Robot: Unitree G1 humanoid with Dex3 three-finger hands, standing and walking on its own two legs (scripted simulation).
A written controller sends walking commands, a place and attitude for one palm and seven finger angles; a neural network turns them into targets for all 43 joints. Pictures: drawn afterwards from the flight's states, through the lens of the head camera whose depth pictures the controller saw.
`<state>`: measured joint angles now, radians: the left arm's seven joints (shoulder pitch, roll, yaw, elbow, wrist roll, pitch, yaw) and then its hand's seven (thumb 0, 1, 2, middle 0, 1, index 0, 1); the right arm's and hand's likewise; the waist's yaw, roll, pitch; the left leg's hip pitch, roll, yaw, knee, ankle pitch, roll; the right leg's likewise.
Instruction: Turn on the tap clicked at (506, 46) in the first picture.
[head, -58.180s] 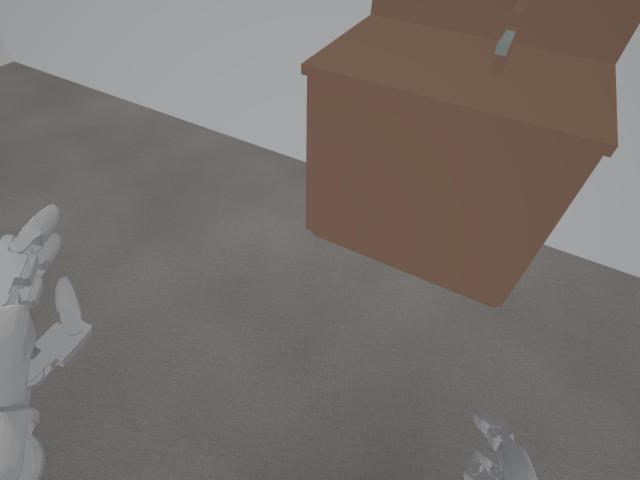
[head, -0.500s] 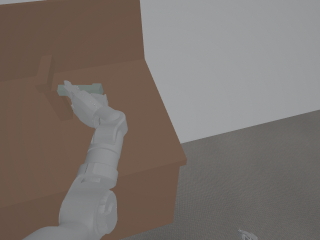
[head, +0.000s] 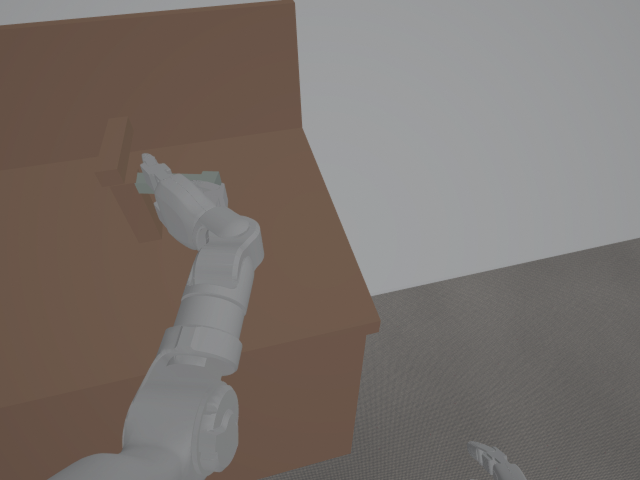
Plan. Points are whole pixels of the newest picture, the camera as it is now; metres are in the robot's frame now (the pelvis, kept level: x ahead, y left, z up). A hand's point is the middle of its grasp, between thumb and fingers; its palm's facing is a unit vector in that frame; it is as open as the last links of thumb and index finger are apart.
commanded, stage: lift the hand up off the lever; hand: left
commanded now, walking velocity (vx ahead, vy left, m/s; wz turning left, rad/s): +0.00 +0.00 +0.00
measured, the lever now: (210, 184) +0.48 +0.19 +0.13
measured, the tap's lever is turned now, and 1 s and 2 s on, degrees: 73 73 73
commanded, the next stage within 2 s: draw the hand back beside the body in 1.60 s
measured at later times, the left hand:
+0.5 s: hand (224, 186) +0.43 +0.15 +0.16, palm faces +0.76 -0.64 -0.09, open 7.8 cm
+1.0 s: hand (209, 177) +0.41 +0.16 +0.19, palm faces +0.73 -0.68 -0.05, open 7.8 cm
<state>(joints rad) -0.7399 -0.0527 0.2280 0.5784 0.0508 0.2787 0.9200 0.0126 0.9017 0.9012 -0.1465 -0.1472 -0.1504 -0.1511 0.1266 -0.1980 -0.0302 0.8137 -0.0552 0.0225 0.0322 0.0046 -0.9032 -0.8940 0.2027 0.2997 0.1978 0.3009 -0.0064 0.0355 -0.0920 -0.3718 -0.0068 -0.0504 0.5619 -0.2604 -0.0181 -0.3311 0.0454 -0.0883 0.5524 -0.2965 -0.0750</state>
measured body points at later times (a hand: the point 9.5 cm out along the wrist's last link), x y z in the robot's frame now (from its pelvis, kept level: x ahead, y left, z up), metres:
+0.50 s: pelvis +0.01 -0.01 +0.00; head +0.01 -0.03 +0.45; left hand +0.39 +0.18 +0.17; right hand +0.16 -0.24 -0.12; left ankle +0.02 +0.13 -0.73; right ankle -0.01 -0.07 -0.73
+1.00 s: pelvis +0.00 +0.00 +0.01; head -0.01 -0.02 +0.46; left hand +0.37 +0.19 +0.20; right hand +0.19 -0.23 -0.10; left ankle +0.02 +0.13 -0.73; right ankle -0.01 -0.07 -0.73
